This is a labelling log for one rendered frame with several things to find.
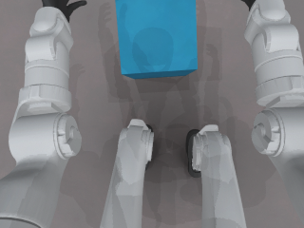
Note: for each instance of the left robot thigh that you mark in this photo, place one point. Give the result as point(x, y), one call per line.
point(123, 206)

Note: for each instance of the robot right forearm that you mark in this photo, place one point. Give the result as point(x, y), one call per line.
point(276, 53)

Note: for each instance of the robot thigh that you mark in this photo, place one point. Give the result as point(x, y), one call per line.
point(123, 206)
point(221, 200)

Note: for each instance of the carton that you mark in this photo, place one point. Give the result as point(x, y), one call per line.
point(157, 38)

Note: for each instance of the robot left hand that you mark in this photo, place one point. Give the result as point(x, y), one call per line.
point(62, 6)

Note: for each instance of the robot right hand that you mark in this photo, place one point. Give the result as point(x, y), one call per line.
point(249, 3)

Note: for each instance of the right robot thigh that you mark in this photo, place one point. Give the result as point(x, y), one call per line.
point(221, 200)

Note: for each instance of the right robot upper arm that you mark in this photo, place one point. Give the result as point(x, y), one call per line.
point(278, 132)

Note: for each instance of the left robot upper arm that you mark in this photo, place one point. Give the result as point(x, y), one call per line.
point(41, 144)

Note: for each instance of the robot left forearm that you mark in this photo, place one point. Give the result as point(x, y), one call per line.
point(46, 87)

